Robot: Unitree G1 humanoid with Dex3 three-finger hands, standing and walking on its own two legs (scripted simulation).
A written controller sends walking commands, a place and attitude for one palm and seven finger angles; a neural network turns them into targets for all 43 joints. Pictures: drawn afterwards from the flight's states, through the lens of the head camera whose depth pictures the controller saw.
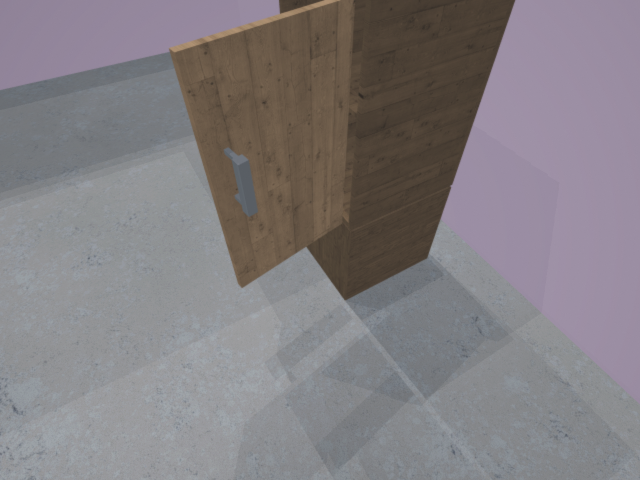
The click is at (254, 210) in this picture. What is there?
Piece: cupboard door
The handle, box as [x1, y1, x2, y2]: [224, 147, 257, 216]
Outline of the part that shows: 228,147 224,149 224,152 232,160 239,191 237,194 234,195 235,198 242,205 243,211 249,216 256,212 257,209 248,160 241,154 238,156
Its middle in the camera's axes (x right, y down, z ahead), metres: -0.15 -0.11 +0.72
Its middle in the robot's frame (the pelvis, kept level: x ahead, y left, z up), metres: +0.61 +0.18 -0.01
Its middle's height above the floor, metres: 0.77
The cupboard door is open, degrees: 100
